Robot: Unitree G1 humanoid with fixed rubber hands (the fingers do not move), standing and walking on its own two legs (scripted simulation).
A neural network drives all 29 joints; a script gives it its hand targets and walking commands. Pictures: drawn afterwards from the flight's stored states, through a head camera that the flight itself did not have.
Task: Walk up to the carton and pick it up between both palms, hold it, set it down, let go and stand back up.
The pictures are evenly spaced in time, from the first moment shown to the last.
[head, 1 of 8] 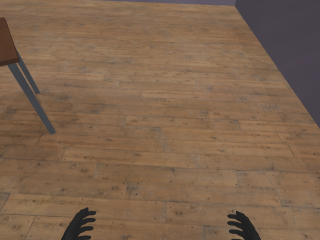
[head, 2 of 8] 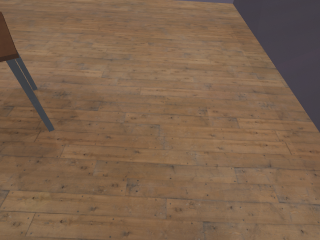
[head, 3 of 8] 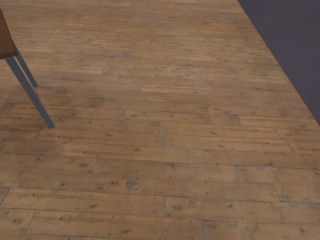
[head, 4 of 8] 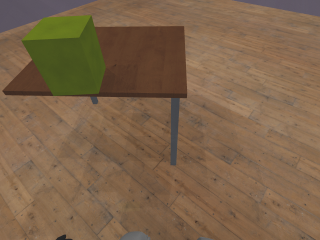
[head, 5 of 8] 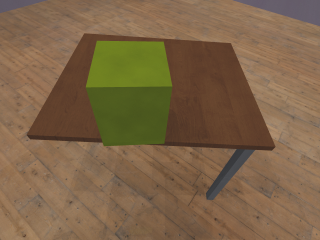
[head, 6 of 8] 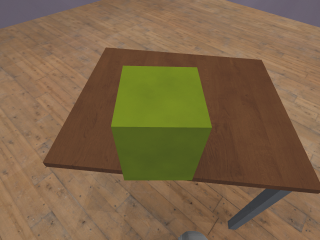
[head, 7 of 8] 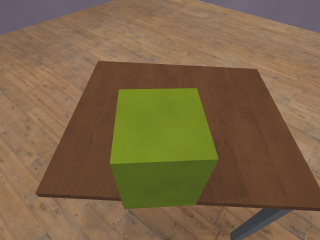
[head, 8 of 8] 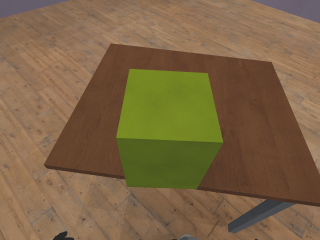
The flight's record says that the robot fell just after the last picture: no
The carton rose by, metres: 0.00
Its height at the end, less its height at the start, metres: +0.00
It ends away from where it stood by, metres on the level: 0.00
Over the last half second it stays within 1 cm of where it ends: yes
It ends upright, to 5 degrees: yes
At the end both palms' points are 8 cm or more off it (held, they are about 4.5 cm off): yes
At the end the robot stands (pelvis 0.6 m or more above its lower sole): yes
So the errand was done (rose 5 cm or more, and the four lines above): no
